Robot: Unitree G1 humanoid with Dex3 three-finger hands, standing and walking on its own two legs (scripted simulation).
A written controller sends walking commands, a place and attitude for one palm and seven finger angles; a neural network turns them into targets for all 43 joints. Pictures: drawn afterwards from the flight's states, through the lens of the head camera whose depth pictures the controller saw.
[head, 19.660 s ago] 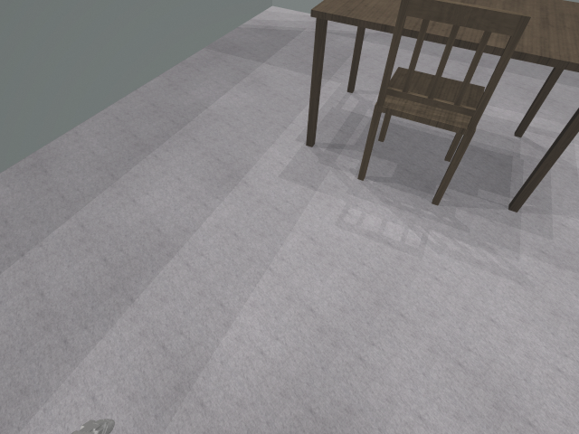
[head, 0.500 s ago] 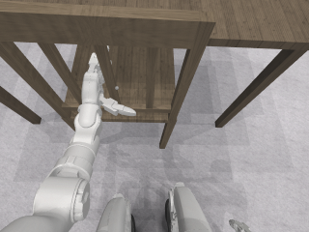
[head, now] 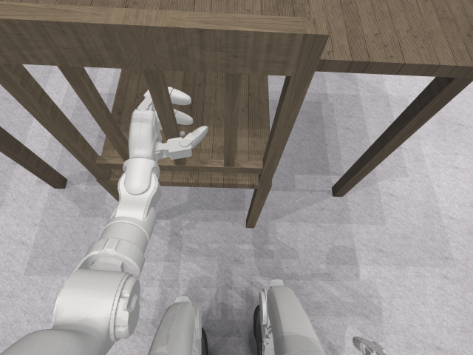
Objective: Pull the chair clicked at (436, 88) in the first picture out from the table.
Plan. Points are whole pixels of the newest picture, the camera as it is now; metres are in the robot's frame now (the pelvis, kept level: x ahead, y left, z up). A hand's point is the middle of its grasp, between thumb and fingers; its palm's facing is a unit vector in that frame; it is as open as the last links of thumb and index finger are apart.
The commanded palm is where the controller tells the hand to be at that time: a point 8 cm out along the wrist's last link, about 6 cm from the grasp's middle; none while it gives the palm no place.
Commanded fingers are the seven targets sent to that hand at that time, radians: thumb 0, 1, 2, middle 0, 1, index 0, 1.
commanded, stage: hook a spindle and tug to test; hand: left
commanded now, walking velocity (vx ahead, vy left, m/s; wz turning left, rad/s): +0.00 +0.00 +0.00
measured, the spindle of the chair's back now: (169, 125) +0.49 +0.08 +0.01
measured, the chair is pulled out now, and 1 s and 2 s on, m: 0.00 0.04 0.15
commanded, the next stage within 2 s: step backward, pulling the chair out in 0.76 s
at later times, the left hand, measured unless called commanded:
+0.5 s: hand (181, 142) +0.45 +0.06 +0.03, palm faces -0.10 -0.99 -0.03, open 5.2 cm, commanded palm +0.41 +0.11 +0.03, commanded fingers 0.00 0.90 0.90 -0.50 -1.45 -0.50 -1.45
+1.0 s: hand (179, 153) +0.43 +0.07 +0.03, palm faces -0.13 -0.99 -0.11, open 5.2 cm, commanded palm +0.41 +0.12 +0.03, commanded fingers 0.00 0.90 0.90 -0.50 -1.45 -0.50 -1.45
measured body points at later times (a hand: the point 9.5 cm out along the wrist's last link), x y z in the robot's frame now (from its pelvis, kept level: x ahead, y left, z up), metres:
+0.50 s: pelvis +0.02 +0.00 +0.01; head +0.16 -0.01 +0.44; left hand +0.45 +0.12 +0.03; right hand +0.08 -0.25 -0.12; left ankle +0.00 +0.10 -0.62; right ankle +0.05 -0.12 -0.62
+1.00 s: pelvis +0.03 +0.00 +0.06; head +0.17 -0.01 +0.49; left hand +0.43 +0.12 +0.04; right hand +0.13 -0.24 -0.07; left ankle +0.00 +0.10 -0.62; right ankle +0.05 -0.12 -0.62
